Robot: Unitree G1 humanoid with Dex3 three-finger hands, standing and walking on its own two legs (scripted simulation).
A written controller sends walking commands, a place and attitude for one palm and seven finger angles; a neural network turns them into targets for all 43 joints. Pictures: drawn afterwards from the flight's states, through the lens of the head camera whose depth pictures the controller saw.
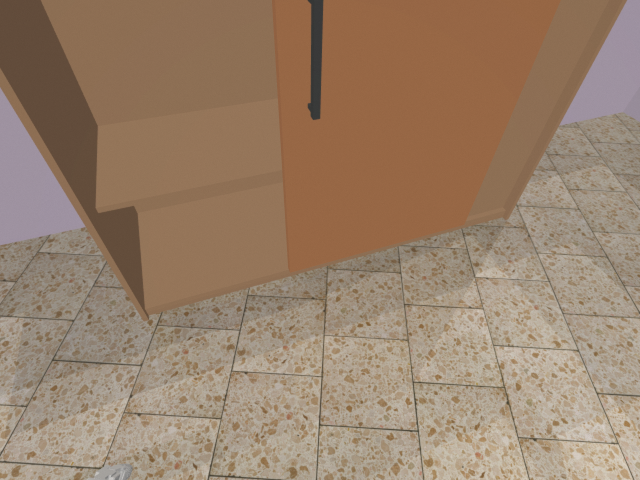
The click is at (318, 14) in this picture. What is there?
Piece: wardrobe's sliding door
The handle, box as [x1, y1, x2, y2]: [308, 0, 322, 119]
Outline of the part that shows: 322,0 308,0 311,3 311,102 308,103 308,108 311,112 311,117 313,119 319,118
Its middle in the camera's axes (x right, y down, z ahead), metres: -0.02 -0.41 +0.90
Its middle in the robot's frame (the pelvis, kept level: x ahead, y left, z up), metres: +0.96 +0.07 +0.09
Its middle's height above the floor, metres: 0.86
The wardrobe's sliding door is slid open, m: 0.53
